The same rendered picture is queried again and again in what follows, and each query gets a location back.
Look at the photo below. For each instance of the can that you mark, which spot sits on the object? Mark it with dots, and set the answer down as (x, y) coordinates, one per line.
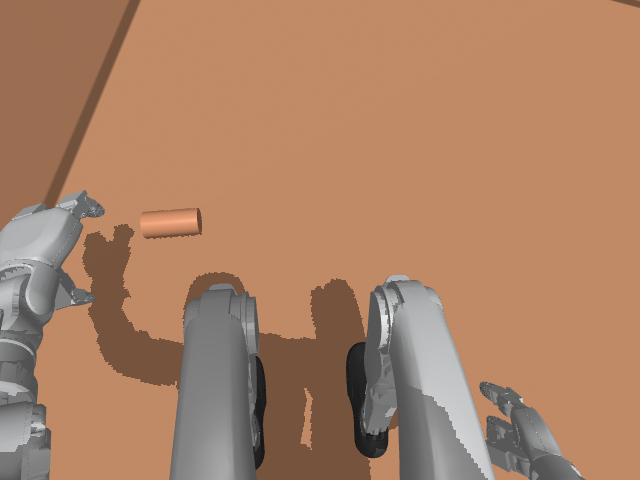
(171, 222)

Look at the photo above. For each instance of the right robot arm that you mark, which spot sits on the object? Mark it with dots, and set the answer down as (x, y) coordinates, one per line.
(553, 468)

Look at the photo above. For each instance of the left robot arm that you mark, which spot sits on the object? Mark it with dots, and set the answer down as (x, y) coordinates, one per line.
(28, 290)

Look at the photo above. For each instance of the right robot hand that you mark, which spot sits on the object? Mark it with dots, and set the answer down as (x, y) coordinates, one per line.
(515, 446)

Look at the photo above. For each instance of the right robot foot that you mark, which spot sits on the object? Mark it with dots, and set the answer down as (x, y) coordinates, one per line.
(371, 446)

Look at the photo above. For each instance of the left robot hand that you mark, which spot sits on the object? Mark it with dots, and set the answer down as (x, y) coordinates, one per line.
(48, 236)

